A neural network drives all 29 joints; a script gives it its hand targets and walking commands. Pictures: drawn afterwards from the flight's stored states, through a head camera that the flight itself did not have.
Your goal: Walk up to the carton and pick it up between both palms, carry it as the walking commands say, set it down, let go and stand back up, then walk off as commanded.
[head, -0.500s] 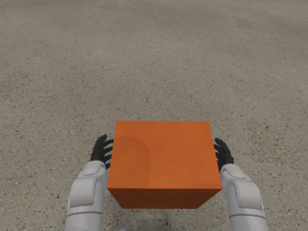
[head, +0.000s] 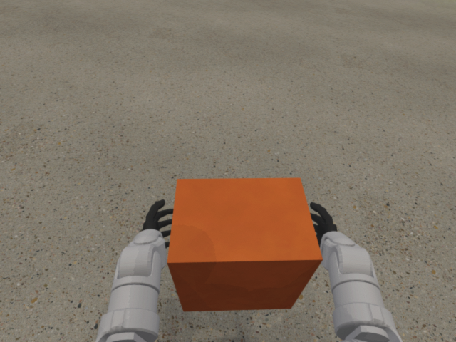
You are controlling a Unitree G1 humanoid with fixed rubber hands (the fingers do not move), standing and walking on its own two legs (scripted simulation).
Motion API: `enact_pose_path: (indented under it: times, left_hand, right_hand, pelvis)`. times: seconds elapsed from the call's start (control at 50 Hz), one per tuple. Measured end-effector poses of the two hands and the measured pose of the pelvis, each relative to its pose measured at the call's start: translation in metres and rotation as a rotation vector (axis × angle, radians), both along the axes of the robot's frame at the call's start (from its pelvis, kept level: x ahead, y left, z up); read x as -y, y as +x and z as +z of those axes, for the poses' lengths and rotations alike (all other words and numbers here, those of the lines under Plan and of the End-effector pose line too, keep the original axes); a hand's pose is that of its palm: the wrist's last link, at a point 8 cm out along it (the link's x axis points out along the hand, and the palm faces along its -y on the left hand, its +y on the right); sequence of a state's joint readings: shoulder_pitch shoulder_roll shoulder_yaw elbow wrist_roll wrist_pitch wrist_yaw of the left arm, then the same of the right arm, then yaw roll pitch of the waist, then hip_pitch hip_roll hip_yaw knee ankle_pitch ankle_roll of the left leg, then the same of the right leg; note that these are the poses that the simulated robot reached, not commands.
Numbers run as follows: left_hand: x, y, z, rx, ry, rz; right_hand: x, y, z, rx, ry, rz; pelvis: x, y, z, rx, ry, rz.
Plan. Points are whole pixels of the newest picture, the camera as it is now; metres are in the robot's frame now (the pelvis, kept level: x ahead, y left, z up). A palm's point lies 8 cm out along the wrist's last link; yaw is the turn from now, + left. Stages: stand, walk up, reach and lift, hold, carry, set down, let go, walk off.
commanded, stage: set down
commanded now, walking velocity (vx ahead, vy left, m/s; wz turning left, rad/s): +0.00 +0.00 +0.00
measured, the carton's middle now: (238, 248) +0.30 -0.03 -0.03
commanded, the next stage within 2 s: none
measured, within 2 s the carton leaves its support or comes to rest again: neither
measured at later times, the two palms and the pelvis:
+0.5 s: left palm (164, 245) +0.33 +0.13 -0.05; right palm (314, 240) +0.33 -0.20 -0.04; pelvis +0.03 -0.01 +0.00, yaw +0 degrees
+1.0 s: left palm (161, 277) +0.31 +0.14 -0.16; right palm (298, 265) +0.32 -0.19 -0.15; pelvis -0.02 -0.03 -0.05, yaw -2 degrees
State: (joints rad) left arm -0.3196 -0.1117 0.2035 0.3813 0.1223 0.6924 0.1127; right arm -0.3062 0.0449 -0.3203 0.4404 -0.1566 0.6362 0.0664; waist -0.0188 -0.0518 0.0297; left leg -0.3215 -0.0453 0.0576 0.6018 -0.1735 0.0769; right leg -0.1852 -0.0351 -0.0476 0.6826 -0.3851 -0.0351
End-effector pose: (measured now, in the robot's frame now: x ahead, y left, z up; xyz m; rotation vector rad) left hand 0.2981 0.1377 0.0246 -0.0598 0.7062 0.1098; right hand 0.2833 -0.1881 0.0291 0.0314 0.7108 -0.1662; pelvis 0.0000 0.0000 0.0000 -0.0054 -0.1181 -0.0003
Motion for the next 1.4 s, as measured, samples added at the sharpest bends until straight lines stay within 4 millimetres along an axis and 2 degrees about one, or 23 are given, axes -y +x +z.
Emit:
enact_pose_path:
  times: [0.1, 0.28, 0.4, 0.52, 0.76, 0.9, 1.02, 1.4]
  left_hand:
    - [0.005, 0.013, -0.005, 0.004, 0.004, -0.007]
    - [0.011, 0.031, -0.027, -0.001, 0.011, -0.016]
    - [0.011, 0.036, -0.053, -0.031, 0.015, -0.01]
    - [0.01, 0.033, -0.084, -0.061, 0.031, 0.0]
    - [0.016, 0.028, -0.146, -0.022, 0.069, -0.011]
    - [0.005, 0.018, -0.171, 0.029, 0.132, -0.024]
    - [-0.006, 0.012, -0.188, 0.017, 0.166, 0.008]
    - [-0.002, 0.039, -0.266, 0.001, 0.134, 0.029]
  right_hand:
    - [0.005, 0.01, -0.008, 0.005, -0.009, 0.012]
    - [0.012, 0.028, -0.029, -0.001, -0.02, 0.023]
    - [0.012, 0.041, -0.05, -0.032, -0.034, 0.042]
    - [0.011, 0.046, -0.079, -0.065, -0.049, 0.076]
    - [0.016, 0.043, -0.144, -0.031, -0.122, 0.131]
    - [0.006, 0.041, -0.166, 0.023, -0.136, 0.141]
    - [-0.001, 0.039, -0.178, 0.032, -0.146, 0.129]
    - [0.002, 0.064, -0.25, 0.023, -0.138, 0.112]
  pelvis:
    - [0.002, 0.005, 0.0, -0.009, 0.002, -0.001]
    - [0.007, 0.018, 0.001, -0.08, 0.009, -0.002]
    - [0.01, 0.026, 0.001, -0.165, 0.011, -0.003]
    - [0.014, 0.027, -0.001, -0.281, 0.008, -0.008]
    - [0.025, 0.011, -0.026, -0.543, 0.011, -0.022]
    - [0.03, -0.006, -0.045, -0.606, 0.013, -0.03]
    - [0.028, -0.017, -0.052, -0.604, 0.012, -0.031]
    - [0.018, -0.033, -0.092, -0.769, 0.001, -0.041]
